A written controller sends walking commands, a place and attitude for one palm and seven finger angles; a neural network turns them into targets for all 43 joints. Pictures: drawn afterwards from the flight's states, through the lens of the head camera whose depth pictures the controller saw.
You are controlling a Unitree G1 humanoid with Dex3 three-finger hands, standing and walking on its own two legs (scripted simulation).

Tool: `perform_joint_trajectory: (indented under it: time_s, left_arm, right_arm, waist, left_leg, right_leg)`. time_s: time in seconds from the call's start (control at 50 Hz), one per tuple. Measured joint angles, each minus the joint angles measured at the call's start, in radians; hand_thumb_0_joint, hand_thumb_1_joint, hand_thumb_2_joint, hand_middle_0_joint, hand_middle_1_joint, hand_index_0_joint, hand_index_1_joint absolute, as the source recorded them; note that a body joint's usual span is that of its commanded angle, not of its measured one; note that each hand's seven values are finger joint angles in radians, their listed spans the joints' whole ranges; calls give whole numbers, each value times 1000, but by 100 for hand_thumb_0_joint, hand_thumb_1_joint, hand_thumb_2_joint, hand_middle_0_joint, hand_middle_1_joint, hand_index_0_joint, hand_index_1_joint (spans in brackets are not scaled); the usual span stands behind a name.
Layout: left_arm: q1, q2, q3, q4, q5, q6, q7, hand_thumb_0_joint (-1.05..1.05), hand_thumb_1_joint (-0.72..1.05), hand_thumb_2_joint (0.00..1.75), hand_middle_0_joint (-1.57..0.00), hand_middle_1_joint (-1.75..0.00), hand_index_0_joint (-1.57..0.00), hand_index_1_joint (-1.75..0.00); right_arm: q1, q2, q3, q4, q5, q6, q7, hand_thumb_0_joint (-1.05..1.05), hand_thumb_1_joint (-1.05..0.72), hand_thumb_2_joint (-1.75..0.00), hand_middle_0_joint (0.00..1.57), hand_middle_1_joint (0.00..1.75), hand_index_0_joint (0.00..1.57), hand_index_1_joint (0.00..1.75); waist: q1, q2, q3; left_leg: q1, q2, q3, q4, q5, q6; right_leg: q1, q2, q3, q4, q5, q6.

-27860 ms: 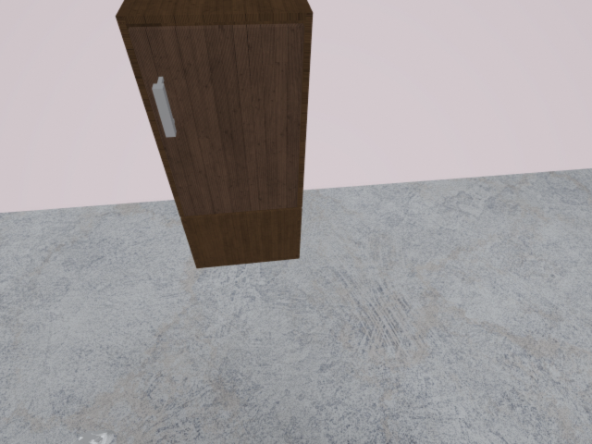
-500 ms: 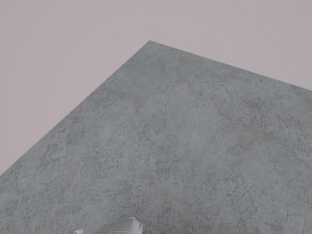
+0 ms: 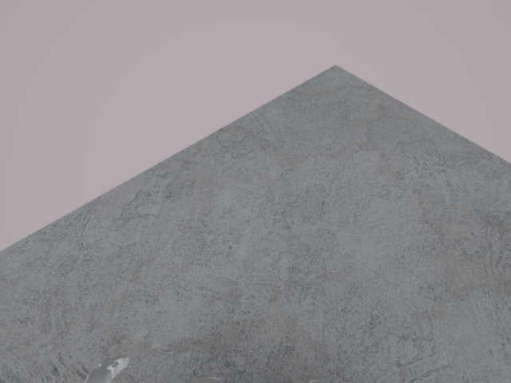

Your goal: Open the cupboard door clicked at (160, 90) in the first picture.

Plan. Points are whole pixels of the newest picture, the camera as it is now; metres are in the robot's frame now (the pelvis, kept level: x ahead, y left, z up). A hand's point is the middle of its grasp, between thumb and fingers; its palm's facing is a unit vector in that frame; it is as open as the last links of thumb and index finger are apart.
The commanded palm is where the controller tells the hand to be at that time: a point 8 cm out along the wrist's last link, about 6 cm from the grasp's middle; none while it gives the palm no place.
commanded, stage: turn to face it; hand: left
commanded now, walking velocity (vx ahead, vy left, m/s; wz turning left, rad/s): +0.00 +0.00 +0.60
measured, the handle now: out of the picture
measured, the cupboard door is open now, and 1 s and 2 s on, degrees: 46 46 46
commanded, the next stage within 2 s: none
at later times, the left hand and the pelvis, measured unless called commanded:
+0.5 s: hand out of the picture +0.01 +0.22 -0.17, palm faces +0.35 -0.91 -0.23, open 7.4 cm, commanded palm none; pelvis +0.01 -0.01 +0.00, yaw +19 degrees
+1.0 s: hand out of the picture -0.02 +0.16 -0.16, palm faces +0.59 -0.77 -0.23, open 7.4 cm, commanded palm none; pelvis +0.04 -0.04 +0.00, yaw +37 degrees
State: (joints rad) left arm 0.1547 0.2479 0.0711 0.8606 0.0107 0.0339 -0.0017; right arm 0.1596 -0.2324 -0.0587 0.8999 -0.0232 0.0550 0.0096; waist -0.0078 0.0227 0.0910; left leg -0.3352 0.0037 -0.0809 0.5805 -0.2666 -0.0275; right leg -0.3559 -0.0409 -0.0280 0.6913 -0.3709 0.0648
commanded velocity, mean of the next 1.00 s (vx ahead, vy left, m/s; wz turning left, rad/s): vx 0.00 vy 0.00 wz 0.60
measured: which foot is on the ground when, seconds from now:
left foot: down 0.00-0.02, up 0.04-0.34, down 0.36-0.72, up 0.74-1.00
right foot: up 0.00-0.00, down 0.02-0.36, up 0.38-0.72, down 0.74-1.00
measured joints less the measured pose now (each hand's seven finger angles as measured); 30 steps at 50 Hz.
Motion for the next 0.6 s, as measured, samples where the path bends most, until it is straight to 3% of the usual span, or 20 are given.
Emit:
perform_joint_trajectory:
  time_s: [0.02,0.08,0.12,0.16,0.3,0.34,0.36,0.4,0.48,0.54,0.6]
  left_arm:
    - [7,4,-2,-11,3,-10,1,1,91,90,-20,-30,-20,-29]
    - [4,-22,-12,-13,10,-23,12,1,91,90,-20,-30,-20,-29]
    - [14,-37,-19,-10,10,-22,17,1,91,90,-20,-30,-21,-29]
    - [26,-46,-24,-3,11,-19,20,1,91,90,-20,-30,-21,-29]
    - [51,-50,-29,17,14,-26,13,1,91,90,-21,-30,-21,-29]
    - [62,-42,-23,24,10,-25,9,1,91,90,-21,-30,-21,-30]
    - [70,-37,-19,25,6,-20,7,1,91,90,-21,-30,-21,-30]
    - [62,-16,-10,40,4,5,8,1,91,90,-21,-30,-21,-30]
    - [30,7,6,64,5,33,11,1,91,90,-20,-30,-21,-29]
    - [14,11,10,53,3,27,6,1,91,90,-20,-30,-20,-29]
    - [2,12,9,36,1,23,4,1,91,90,-20,-30,-20,-29]
  right_arm:
    - [10,0,-4,-3,4,4,1,0,-90,-89,20,30,21,30]
    - [-1,-22,-24,8,7,19,3,0,-90,-89,20,30,21,30]
    - [-9,-30,-30,16,7,26,7,0,-90,-89,20,30,20,30]
    - [-13,-29,-30,19,9,29,12,0,-90,-89,20,30,20,30]
    - [-36,-6,-12,14,17,20,21,0,-91,-90,20,30,20,30]
    - [-43,-3,-6,5,16,9,22,0,-91,-90,20,30,20,30]
    - [-43,-5,-4,-4,14,0,23,0,-90,-90,20,30,20,30]
    - [-51,6,-1,-13,8,-16,18,0,-90,-90,20,30,20,30]
    - [-29,18,9,-19,3,-30,-4,0,-90,-89,20,30,20,30]
    - [-12,17,13,-7,3,-29,-10,0,-90,-89,20,30,20,30]
    - [3,15,11,3,0,-24,-9,0,-90,-89,20,30,21,30]
  waist:
    - [0,-8,-12]
    - [-5,15,7]
    - [-11,14,15]
    - [-18,0,16]
    - [-1,-60,27]
    - [3,-70,26]
    - [4,-69,19]
    - [7,-87,23]
    - [8,-78,14]
    - [12,-60,8]
    - [8,-39,3]
  left_leg:
    - [-20,-12,-6,27,-14,-3]
    - [-115,-29,6,305,-209,-2]
    - [-164,-25,44,487,-211,-10]
    - [-173,-10,82,540,-194,-22]
    - [-41,11,163,209,-187,-26]
    - [17,7,175,70,-107,-14]
    - [36,7,169,12,-26,23]
    - [11,-7,156,51,-28,69]
    - [17,-13,108,12,-30,60]
    - [38,-15,76,-49,9,55]
    - [45,-16,43,-78,28,48]
  right_leg:
    - [33,-6,2,-86,22,-15]
    - [34,-18,-32,-61,42,-58]
    - [62,-34,-56,-84,50,-64]
    - [89,-49,-80,-119,61,-64]
    - [126,-98,-168,-132,47,-50]
    - [114,-113,-193,-84,18,-38]
    - [92,-119,-203,-35,-3,-30]
    - [17,-111,-138,146,-141,-4]
    - [-108,-55,-28,398,-120,13]
    - [-134,-40,5,389,-66,19]
    - [-115,-28,20,289,-55,18]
